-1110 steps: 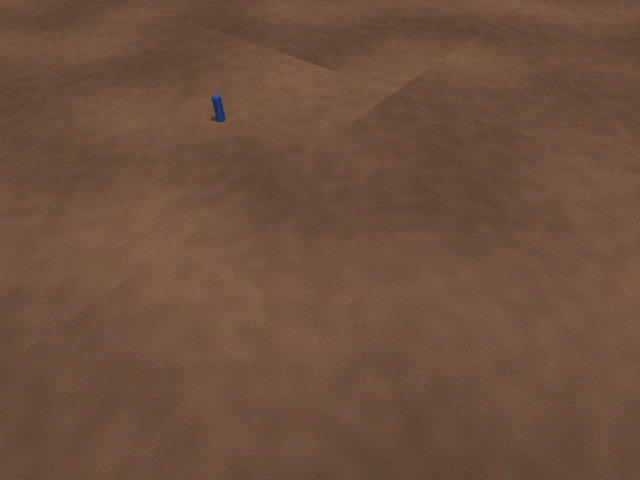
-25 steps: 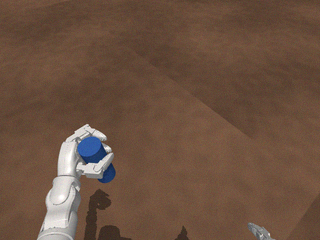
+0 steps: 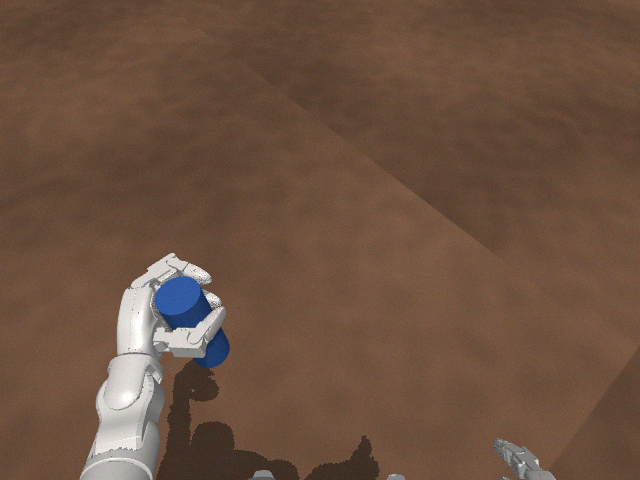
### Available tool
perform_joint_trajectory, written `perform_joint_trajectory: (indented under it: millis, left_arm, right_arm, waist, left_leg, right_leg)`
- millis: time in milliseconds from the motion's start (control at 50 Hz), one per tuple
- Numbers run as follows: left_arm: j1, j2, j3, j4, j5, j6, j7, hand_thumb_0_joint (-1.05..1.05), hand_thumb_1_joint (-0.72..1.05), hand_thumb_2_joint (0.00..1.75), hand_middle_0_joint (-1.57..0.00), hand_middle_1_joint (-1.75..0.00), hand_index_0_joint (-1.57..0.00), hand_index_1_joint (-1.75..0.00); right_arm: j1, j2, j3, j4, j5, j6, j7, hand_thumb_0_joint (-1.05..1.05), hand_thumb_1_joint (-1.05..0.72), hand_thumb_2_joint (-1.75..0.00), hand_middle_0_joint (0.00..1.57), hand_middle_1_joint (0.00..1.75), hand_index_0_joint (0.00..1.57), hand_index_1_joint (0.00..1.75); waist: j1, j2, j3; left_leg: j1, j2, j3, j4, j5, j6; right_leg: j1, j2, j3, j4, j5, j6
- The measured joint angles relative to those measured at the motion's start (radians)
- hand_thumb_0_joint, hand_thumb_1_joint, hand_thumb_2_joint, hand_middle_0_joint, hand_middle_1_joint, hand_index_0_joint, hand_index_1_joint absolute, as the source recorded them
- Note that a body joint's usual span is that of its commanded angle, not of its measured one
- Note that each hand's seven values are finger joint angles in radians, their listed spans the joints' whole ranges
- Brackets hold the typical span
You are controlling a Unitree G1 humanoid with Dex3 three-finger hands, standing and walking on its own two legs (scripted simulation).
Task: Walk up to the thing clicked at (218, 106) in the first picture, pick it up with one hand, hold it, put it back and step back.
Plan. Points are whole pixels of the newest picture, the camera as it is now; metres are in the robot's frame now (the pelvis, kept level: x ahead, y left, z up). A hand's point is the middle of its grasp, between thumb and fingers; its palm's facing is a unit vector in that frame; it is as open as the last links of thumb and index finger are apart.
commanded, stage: crouch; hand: left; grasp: from the side
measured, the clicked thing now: (196, 326) +0.34 +0.18 -0.02
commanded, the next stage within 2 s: lower in 1.60 s
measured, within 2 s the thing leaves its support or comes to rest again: neither
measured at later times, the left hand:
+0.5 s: hand (224, 346) +0.39 +0.18 -0.22, palm faces +0.07 -1.00 +0.00, open 7.5 cm
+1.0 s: hand (237, 363) +0.42 +0.19 -0.40, palm faces +0.07 -1.00 +0.00, open 7.4 cm
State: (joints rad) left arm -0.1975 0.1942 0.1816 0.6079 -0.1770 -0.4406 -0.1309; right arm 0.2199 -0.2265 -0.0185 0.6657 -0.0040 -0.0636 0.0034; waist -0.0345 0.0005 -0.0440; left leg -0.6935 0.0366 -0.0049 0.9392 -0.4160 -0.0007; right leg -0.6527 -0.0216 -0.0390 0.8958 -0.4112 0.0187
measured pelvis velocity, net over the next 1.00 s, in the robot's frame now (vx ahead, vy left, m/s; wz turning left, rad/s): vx -0.08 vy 0.00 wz -0.10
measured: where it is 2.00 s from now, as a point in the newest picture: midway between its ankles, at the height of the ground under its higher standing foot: outside the picture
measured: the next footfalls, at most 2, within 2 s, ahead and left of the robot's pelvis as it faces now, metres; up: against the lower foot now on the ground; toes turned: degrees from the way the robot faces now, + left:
none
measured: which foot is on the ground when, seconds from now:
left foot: down 0.00-1.00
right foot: down 0.00-1.00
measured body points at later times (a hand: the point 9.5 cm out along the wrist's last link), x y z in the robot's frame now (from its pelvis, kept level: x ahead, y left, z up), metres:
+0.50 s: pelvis -0.04 +0.00 -0.20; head +0.14 +0.02 +0.21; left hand +0.38 +0.24 -0.22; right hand +0.08 -0.26 -0.33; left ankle +0.03 +0.12 -0.69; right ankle +0.02 -0.13 -0.69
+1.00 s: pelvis -0.08 +0.00 -0.36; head +0.14 +0.05 +0.03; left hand +0.41 +0.24 -0.40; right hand -0.03 -0.28 -0.47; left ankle +0.03 +0.12 -0.69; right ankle +0.02 -0.13 -0.69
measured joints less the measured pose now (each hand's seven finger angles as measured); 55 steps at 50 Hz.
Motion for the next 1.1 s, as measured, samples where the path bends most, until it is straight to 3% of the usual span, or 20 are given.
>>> perform_joint_trajectory:
  millis: [180, 300, 560, 740, 860, 1100]
  left_arm:
    - [-0.147, 0.049, 0.065, 0.206, 0.009, -0.191, -0.044, 0.00, -0.12, 1.16, -0.85, -1.16, -0.86, -1.19]
    - [-0.240, 0.092, 0.093, 0.306, 0.009, -0.266, -0.086, 0.00, -0.12, 1.16, -0.85, -1.17, -0.86, -1.20]
    - [-0.409, 0.132, 0.193, 0.440, 0.033, -0.309, -0.094, 0.00, -0.12, 1.16, -0.85, -1.17, -0.86, -1.20]
    - [-0.519, 0.215, 0.270, 0.562, 0.080, -0.342, -0.085, 0.00, -0.12, 1.16, -0.85, -1.18, -0.85, -1.21]
    - [-0.572, 0.281, 0.289, 0.607, 0.103, -0.341, -0.083, 0.00, -0.12, 1.17, -0.85, -1.17, -0.85, -1.20]
    - [-0.632, 0.376, 0.340, 0.653, 0.114, -0.320, -0.094, 0.00, -0.12, 1.17, -0.86, -1.15, -0.87, -1.18]
  right_arm:
    - [-0.013, -0.018, 0.000, 0.004, -0.027, -0.021, 0.021, 0.00, -0.88, -0.90, 0.20, 0.30, 0.20, 0.30]
    - [-0.018, -0.036, 0.008, 0.007, -0.042, -0.015, 0.032, 0.00, -0.89, -0.90, 0.20, 0.30, 0.20, 0.30]
    - [-0.088, -0.015, 0.037, 0.037, -0.078, 0.010, 0.069, 0.00, -0.90, -0.90, 0.20, 0.30, 0.20, 0.30]
    - [-0.107, -0.025, 0.055, 0.048, -0.109, 0.018, 0.089, 0.00, -0.90, -0.90, 0.20, 0.30, 0.20, 0.30]
    - [-0.103, -0.039, 0.072, 0.068, -0.121, 0.027, 0.092, 0.00, -0.91, -0.90, 0.20, 0.30, 0.20, 0.30]
    - [-0.082, -0.058, 0.136, 0.066, -0.142, 0.053, 0.100, 0.00, -0.91, -0.90, 0.20, 0.30, 0.20, 0.30]
  waist:
    - [-0.031, -0.025, -0.070]
    - [-0.048, -0.013, -0.139]
    - [-0.051, -0.003, -0.146]
    - [-0.094, -0.027, -0.099]
    - [-0.125, -0.041, -0.055]
    - [-0.176, -0.043, 0.012]
  left_leg:
    - [-0.378, 0.003, -0.017, 0.298, -0.091, -0.005]
    - [-0.672, 0.005, -0.032, 0.556, -0.177, -0.005]
    - [-1.099, 0.008, -0.048, 0.936, -0.249, -0.006]
    - [-1.321, 0.007, -0.075, 1.158, -0.246, -0.016]
    - [-1.424, 0.005, -0.092, 1.275, -0.238, -0.014]
    - [-1.536, 0.005, -0.131, 1.424, -0.245, -0.005]
  right_leg:
    - [-0.377, -0.001, -0.005, 0.305, -0.098, -0.003]
    - [-0.666, -0.001, -0.008, 0.560, -0.186, -0.004]
    - [-1.096, 0.002, -0.004, 0.947, -0.263, -0.012]
    - [-1.313, 0.006, -0.016, 1.165, -0.259, -0.019]
    - [-1.409, 0.010, -0.024, 1.272, -0.248, -0.015]
    - [-1.499, 0.021, -0.048, 1.389, -0.243, -0.001]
